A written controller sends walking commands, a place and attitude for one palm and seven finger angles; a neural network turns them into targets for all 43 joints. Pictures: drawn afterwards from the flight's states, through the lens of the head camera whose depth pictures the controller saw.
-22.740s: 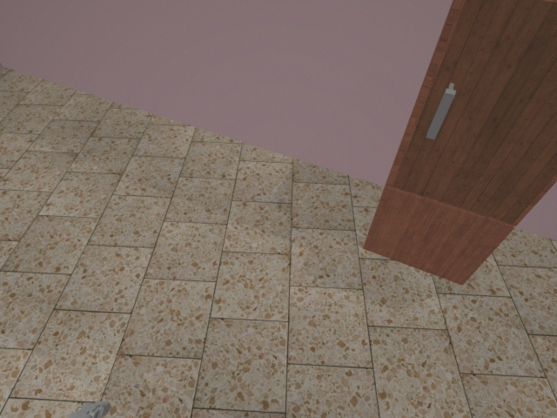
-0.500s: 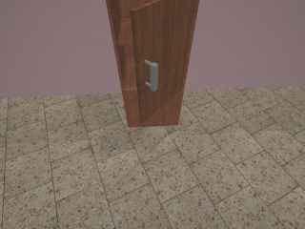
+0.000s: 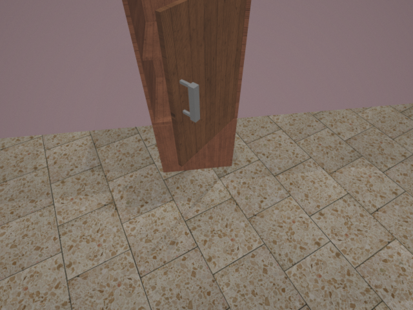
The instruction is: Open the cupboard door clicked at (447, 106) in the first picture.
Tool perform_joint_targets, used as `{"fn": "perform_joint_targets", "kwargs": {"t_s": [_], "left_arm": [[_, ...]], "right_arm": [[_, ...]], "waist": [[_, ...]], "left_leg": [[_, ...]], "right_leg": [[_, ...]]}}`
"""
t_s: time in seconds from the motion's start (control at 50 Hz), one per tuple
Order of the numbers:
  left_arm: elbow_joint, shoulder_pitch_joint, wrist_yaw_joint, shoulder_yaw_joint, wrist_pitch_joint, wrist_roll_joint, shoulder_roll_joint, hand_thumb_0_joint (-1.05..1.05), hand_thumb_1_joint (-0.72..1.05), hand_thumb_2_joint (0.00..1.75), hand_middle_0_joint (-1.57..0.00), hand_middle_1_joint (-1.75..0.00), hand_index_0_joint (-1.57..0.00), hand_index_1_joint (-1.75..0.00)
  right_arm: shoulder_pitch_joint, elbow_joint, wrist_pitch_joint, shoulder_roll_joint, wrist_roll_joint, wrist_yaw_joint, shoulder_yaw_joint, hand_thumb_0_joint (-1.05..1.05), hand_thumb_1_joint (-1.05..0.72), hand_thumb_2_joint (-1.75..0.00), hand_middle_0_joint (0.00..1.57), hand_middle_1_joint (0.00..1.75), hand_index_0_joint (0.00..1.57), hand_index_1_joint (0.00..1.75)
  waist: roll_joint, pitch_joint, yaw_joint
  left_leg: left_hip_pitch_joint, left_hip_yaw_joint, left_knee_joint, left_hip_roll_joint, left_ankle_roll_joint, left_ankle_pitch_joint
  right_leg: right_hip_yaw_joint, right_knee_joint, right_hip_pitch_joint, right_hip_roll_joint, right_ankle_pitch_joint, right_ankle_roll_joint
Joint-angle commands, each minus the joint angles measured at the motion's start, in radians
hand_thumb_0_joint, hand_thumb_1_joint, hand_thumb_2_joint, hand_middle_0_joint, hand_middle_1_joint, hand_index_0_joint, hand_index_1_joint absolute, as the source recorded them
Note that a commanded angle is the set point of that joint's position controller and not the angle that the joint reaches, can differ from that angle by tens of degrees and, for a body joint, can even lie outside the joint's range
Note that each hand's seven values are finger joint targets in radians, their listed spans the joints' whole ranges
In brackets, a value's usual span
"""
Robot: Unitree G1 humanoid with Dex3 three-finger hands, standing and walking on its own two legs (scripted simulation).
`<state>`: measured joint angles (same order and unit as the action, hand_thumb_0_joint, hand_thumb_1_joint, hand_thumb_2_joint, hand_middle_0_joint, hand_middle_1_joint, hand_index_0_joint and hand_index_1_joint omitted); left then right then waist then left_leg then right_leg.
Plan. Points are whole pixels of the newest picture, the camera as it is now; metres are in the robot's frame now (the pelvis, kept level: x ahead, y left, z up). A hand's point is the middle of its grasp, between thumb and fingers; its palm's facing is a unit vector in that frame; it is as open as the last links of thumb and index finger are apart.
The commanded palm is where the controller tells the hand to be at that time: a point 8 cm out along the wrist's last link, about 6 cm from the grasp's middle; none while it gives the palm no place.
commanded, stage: walk to a spot facing it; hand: left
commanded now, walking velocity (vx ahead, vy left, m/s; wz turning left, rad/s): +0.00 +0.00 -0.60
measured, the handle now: (189, 100) +0.70 +0.10 -0.03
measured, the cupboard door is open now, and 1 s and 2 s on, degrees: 45 45 45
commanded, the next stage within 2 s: none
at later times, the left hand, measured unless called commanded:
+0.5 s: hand out of the picture +0.07 +0.16 -0.16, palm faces -0.19 -0.94 -0.28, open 7.4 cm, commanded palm none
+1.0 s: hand (165, 277) +0.22 +0.12 -0.17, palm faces -0.50 -0.82 -0.29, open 7.4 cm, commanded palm none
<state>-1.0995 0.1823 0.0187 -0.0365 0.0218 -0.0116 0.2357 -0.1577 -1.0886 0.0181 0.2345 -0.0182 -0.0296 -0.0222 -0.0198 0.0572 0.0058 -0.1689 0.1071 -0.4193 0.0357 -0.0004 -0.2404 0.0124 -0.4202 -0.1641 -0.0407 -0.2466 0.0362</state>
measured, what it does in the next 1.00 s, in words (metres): steps on the spot, turning right: left foot, then right foot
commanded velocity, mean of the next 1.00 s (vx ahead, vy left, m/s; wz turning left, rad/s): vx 0.02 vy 0.00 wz -0.60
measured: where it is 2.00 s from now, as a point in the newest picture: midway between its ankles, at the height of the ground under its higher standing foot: outside the picture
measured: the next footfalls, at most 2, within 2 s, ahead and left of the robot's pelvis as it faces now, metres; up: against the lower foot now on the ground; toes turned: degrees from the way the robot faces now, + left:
left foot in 0.68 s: +0.08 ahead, +0.12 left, +0.00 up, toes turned -23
right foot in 0.96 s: -0.01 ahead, -0.16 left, +0.00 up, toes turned -32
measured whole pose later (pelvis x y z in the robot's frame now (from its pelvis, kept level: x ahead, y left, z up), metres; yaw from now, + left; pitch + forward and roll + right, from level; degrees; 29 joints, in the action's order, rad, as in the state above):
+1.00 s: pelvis +0.00 -0.02 -0.02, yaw -32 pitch +1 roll -1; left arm -0.87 0.13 -0.03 -0.08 0.03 -0.02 0.28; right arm -0.22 -0.90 0.05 0.26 -0.01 -0.03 -0.05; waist -0.03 0.13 0.00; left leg -0.34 0.05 -0.87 0.13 0.06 -0.52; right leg -0.01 -0.64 -0.35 -0.01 -0.27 0.02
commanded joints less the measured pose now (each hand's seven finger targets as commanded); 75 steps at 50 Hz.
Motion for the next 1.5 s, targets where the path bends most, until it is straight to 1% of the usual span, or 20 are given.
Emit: {"fn": "perform_joint_targets", "kwargs": {"t_s": [0.0,0.1,0.16,0.18,0.2,0.22,0.32,0.6,0.66,0.74,0.88,0.9,0.94,1.12,1.14,1.18,1.2,1.32,1.44,1.48], "left_arm": [[0.102,0.018,-0.005,-0.04,0.006,-0.007,0.142,0.0,0.9,0.9,-0.2,-0.3,-0.2,-0.3],[0.17,0.003,-0.023,-0.051,0.025,-0.011,0.09,0.0,0.9,0.9,-0.2,-0.3,-0.2,-0.3],[0.167,0.088,-0.032,-0.061,0.023,-0.013,0.074,0.0,0.9,0.9,-0.2,-0.3,-0.2,-0.3],[0.151,0.154,-0.03,-0.071,0.015,-0.017,0.103,0.0,0.9,0.9,-0.2,-0.3,-0.2,-0.3],[0.151,0.172,-0.014,-0.09,0.001,-0.031,0.214,0.0,0.9,0.9,-0.2,-0.3,-0.2,-0.3],[0.154,0.19,-0.009,-0.092,0.003,-0.011,0.248,0.0,0.9,0.9,-0.2,-0.3,-0.2,-0.3],[0.195,0.089,0.013,-0.081,-0.011,-0.009,0.157,0.0,0.9,0.9,-0.2,-0.3,-0.2,-0.3],[0.237,0.039,-0.002,-0.095,0.008,-0.011,0.183,0.0,0.9,0.9,-0.2,-0.3,-0.2,-0.3],[0.298,0.006,-0.026,-0.07,0.003,0.002,0.095,0.0,0.9,0.9,-0.2,-0.3,-0.2,-0.3],[0.284,-0.011,-0.051,-0.08,0.012,-0.012,0.105,0.0,0.9,0.9,-0.2,-0.3,-0.2,-0.3],[0.285,-0.007,-0.065,-0.062,0.004,-0.004,0.095,0.0,0.9,0.9,-0.2,-0.3,-0.2,-0.3],[0.264,0.066,-0.061,-0.072,-0.002,-0.006,0.14,0.0,0.9,0.9,-0.2,-0.3,-0.2,-0.3],[0.235,0.183,-0.025,-0.104,-0.009,-0.006,0.314,0.0,0.9,0.9,-0.2,-0.3,-0.2,-0.3],[0.289,-0.085,-0.033,-0.078,-0.006,-0.017,0.225,0.0,0.9,0.9,-0.2,-0.3,-0.2,-0.3],[0.295,-0.1,-0.038,-0.071,-0.006,-0.015,0.198,0.0,0.9,0.9,-0.2,-0.3,-0.2,-0.3],[0.373,-0.17,-0.056,-0.049,-0.01,0.001,0.08,0.0,0.9,0.9,-0.2,-0.3,-0.2,-0.3],[0.395,-0.233,-0.076,-0.064,-0.023,-0.007,0.118,0.0,0.9,0.9,-0.2,-0.3,-0.2,-0.3],[0.314,-0.17,-0.106,-0.037,-0.019,-0.018,0.022,0.0,0.9,0.9,-0.2,-0.3,-0.2,-0.3],[0.309,-0.232,-0.1,-0.03,-0.023,-0.017,0.025,0.0,0.9,0.9,-0.2,-0.3,-0.2,-0.3],[0.264,-0.109,-0.093,-0.041,-0.031,-0.019,0.053,0.0,0.9,0.9,-0.2,-0.3,-0.2,-0.3]], "right_arm": [[-0.083,0.075,0.0,0.141,-0.003,-0.02,-0.049,0.0,-0.9,-0.9,0.2,0.3,0.2,0.3],[-0.084,0.119,-0.01,0.176,-0.014,-0.021,-0.07,0.0,-0.9,-0.9,0.2,0.3,0.2,0.3],[-0.011,0.154,-0.012,0.177,-0.016,-0.021,-0.071,0.0,-0.9,-0.9,0.2,0.3,0.2,0.3],[0.02,0.169,-0.005,0.166,-0.009,-0.02,-0.072,0.0,-0.9,-0.9,0.2,0.3,0.2,0.3],[0.008,0.201,0.0,0.093,0.006,-0.015,-0.066,0.0,-0.9,-0.9,0.2,0.3,0.2,0.3],[0.028,0.212,0.012,0.105,0.008,-0.008,-0.063,0.0,-0.9,-0.9,0.2,0.3,0.2,0.3],[0.039,0.204,0.013,0.066,0.006,-0.006,-0.058,0.0,-0.9,-0.9,0.2,0.3,0.2,0.3],[-0.012,0.242,-0.01,0.071,0.024,-0.02,-0.057,0.0,-0.9,-0.9,0.2,0.3,0.2,0.3],[-0.104,0.248,-0.026,0.249,-0.007,-0.032,-0.086,0.0,-0.9,-0.9,0.2,0.3,0.2,0.3],[-0.011,0.283,-0.029,0.167,-0.021,-0.028,-0.058,0.0,-0.9,-0.9,0.2,0.3,0.2,0.3],[-0.084,0.257,-0.017,0.216,-0.012,-0.014,-0.076,0.0,-0.9,-0.9,0.2,0.3,0.2,0.3],[-0.065,0.267,-0.015,0.208,-0.004,-0.01,-0.078,0.0,-0.9,-0.9,0.2,0.3,0.2,0.3],[-0.004,0.337,-0.004,0.126,0.013,-0.007,-0.051,0.0,-0.9,-0.9,0.2,0.3,0.2,0.3],[-0.169,0.24,-0.023,0.082,-0.001,0.026,-0.048,0.0,-0.9,-0.9,0.2,0.3,0.2,0.3],[-0.249,0.215,-0.033,0.099,-0.001,0.019,-0.052,0.0,-0.9,-0.9,0.2,0.3,0.2,0.3],[-0.41,0.186,-0.062,0.279,-0.033,-0.009,-0.083,0.0,-0.9,-0.9,0.2,0.3,0.2,0.3],[-0.368,0.196,-0.071,0.294,-0.026,-0.017,-0.084,0.0,-0.9,-0.9,0.2,0.3,0.2,0.3],[-0.298,0.175,-0.097,0.144,-0.02,0.001,-0.037,0.0,-0.9,-0.9,0.2,0.3,0.2,0.3],[-0.356,0.132,-0.084,0.149,-0.027,0.01,-0.043,0.0,-0.9,-0.9,0.2,0.3,0.2,0.3],[-0.331,0.133,-0.078,0.154,-0.018,0.01,-0.042,0.0,-0.9,-0.9,0.2,0.3,0.2,0.3]], "waist": [[0.0,-0.055,-0.024],[-0.182,-0.037,-0.013],[-0.09,-0.046,0.047],[0.021,-0.048,0.079],[0.35,-0.054,0.068],[0.305,-0.042,0.093],[0.1,-0.095,0.02],[0.156,-0.131,-0.018],[-0.294,-0.123,-0.05],[-0.214,-0.072,0.009],[-0.178,-0.106,0.001],[-0.095,-0.131,0.042],[0.315,-0.171,0.112],[0.162,-0.039,-0.062],[0.113,-0.052,-0.098],[-0.331,-0.025,-0.16],[-0.131,0.002,-0.135],[-0.16,-0.024,-0.053],[-0.181,-0.01,-0.075],[-0.139,-0.063,-0.002]], "left_leg": [[0.066,-0.084,0.0,0.155,-0.03,0.155],[0.036,-0.208,0.115,0.361,-0.165,0.211],[-0.076,-0.09,-0.027,0.321,-0.115,0.263],[-0.141,-0.019,-0.184,0.226,-0.051,0.157],[-0.318,0.091,-0.421,0.046,0.037,-0.207],[-0.351,-0.026,-0.621,-0.004,0.043,-0.397],[-0.385,-0.14,-0.696,0.029,0.059,-0.189],[-0.074,-0.139,-0.124,-0.033,0.038,-0.078],[0.193,-0.575,0.179,0.445,-0.164,0.085],[0.012,-0.268,0.054,0.295,-0.151,0.45],[-0.011,-0.079,-0.134,0.242,-0.05,0.515],[-0.115,-0.043,-0.258,0.209,-0.007,0.383],[-0.413,-0.037,-0.681,0.03,0.071,-0.434],[-0.003,0.006,-0.21,-0.016,0.054,-0.148],[0.139,-0.008,-0.081,0.001,0.045,-0.152],[0.238,-0.643,0.289,0.483,-0.143,-0.59],[0.123,-0.679,0.327,0.532,-0.214,-0.558],[0.111,-0.055,0.18,0.279,-0.074,0.108],[0.088,0.063,0.117,0.308,-0.059,0.242],[0.022,0.114,-0.082,0.288,-0.035,0.411]], "right_leg": [[0.127,-0.061,-0.119,0.112,0.303,0.016],[0.009,-0.418,-0.248,0.036,-0.236,-0.017],[-0.004,-0.268,-0.087,0.071,-0.14,-0.01],[0.062,-0.085,-0.007,0.088,0.097,0.004],[0.422,0.094,0.066,0.32,0.303,0.079],[0.524,0.149,0.018,0.398,0.322,0.176],[0.389,0.056,0.067,0.265,0.43,0.174],[0.46,-0.013,-0.054,0.154,0.395,0.096],[0.094,-0.43,-0.472,-0.06,-0.357,-0.063],[0.031,-0.723,-0.429,0.037,-0.255,-0.091],[-0.115,-0.17,-0.07,0.002,-0.035,-0.043],[-0.064,-0.053,0.093,0.041,0.142,-0.02],[0.457,0.058,0.214,0.463,0.643,0.2],[0.341,0.102,-0.324,0.176,-0.416,0.129],[0.3,0.022,-0.421,0.131,-0.449,0.091],[0.009,-0.526,-0.707,-0.033,-0.402,-0.027],[0.067,-0.643,-0.675,0.077,-0.298,-0.024],[-0.065,-0.584,-0.537,0.117,-0.034,-0.049],[-0.172,-0.268,-0.298,0.058,-0.068,-0.013],[-0.206,-0.157,-0.051,0.01,-0.037,0.02]]}}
